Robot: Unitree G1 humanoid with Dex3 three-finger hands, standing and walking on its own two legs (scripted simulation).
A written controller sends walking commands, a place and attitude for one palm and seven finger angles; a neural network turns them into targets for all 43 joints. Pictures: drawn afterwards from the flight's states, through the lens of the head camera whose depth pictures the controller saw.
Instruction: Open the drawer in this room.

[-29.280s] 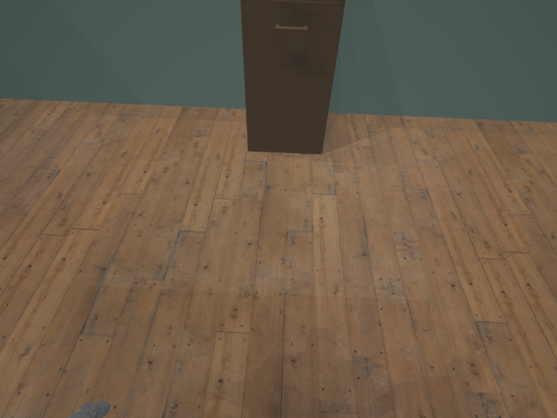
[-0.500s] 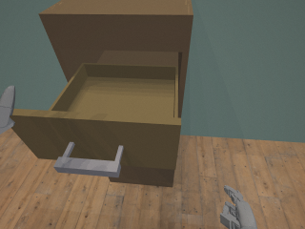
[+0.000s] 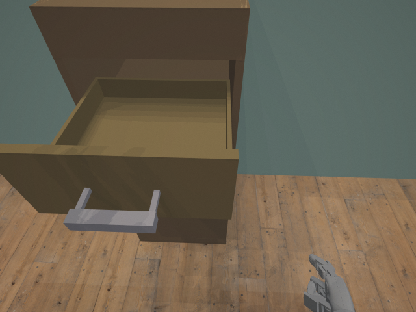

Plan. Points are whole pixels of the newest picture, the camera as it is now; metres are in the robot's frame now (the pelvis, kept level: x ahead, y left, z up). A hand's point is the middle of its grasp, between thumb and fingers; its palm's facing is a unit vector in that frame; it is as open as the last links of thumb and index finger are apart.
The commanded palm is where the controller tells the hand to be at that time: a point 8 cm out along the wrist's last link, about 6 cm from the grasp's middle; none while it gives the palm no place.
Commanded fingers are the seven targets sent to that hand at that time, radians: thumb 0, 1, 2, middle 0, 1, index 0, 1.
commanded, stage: step back with the hand held close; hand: left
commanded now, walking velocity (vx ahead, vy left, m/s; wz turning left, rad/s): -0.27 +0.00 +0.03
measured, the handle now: (116, 208) +0.25 +0.18 +0.12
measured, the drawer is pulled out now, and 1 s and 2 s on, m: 0.30 0.30 0.30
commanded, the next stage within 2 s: stop stepping back and stand still in 0.82 s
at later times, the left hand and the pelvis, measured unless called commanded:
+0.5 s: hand out of the picture +0.11 +0.24 +0.31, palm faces +0.64 -0.69 -0.35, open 7.4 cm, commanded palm +0.05 +0.29 +0.30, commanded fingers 0.00 0.90 0.90 -0.20 -0.30 -0.20 -0.30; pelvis -0.09 +0.01 -0.02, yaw +0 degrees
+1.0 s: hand out of the picture +0.00 +0.23 +0.31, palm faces +0.55 -0.76 -0.36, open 7.4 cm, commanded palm -0.06 +0.29 +0.30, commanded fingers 0.00 0.90 0.90 -0.20 -0.30 -0.20 -0.30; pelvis -0.20 +0.01 -0.01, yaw -2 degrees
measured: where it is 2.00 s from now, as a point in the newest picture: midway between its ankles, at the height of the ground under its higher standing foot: outside the picture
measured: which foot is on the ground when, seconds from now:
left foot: down 0.00-0.88, up 0.90-1.00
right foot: down 0.00-0.62, up 0.64-0.86, down 0.88-1.00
